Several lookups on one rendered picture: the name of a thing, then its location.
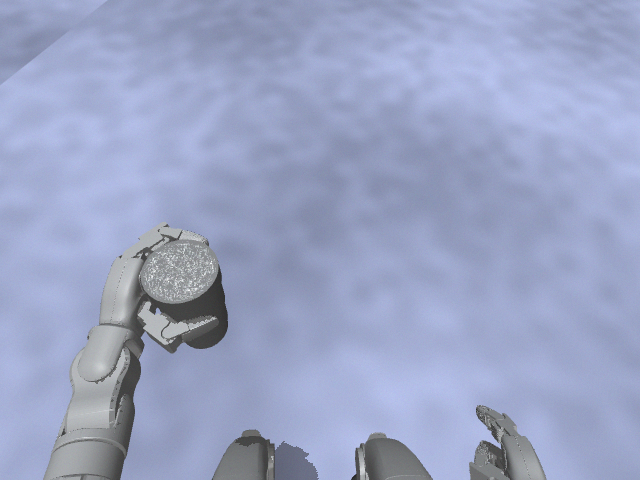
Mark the left robot arm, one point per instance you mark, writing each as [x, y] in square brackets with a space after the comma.
[94, 437]

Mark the cup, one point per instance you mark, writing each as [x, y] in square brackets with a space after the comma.
[183, 279]

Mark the left robot hand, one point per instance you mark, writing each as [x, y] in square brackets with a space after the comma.
[125, 302]

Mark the right robot hand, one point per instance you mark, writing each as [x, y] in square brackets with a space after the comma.
[516, 460]

